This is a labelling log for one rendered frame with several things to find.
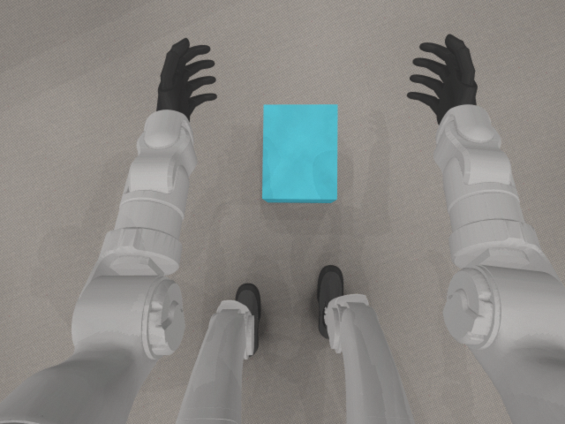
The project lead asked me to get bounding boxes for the carton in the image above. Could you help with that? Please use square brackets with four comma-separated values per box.
[262, 104, 338, 203]

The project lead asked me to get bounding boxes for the robot right hand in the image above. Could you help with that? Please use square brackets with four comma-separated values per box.
[407, 34, 478, 125]

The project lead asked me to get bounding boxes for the robot left forearm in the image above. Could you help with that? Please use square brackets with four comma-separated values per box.
[72, 110, 197, 347]

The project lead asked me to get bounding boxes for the left robot thigh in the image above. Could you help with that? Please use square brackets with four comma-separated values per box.
[176, 309, 254, 424]

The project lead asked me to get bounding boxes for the robot left hand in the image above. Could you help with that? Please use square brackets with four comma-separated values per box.
[156, 38, 217, 122]

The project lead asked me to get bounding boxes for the right robot upper arm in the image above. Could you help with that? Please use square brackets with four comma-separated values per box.
[443, 264, 565, 424]

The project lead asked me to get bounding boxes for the robot thigh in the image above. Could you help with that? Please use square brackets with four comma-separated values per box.
[329, 302, 415, 424]
[176, 309, 254, 424]

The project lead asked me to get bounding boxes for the right robot thigh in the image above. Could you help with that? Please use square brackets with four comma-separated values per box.
[329, 302, 415, 424]

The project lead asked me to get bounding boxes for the left robot upper arm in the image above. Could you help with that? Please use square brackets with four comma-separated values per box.
[0, 276, 185, 424]

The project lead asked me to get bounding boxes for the robot right forearm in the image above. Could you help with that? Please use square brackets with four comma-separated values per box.
[433, 104, 565, 288]

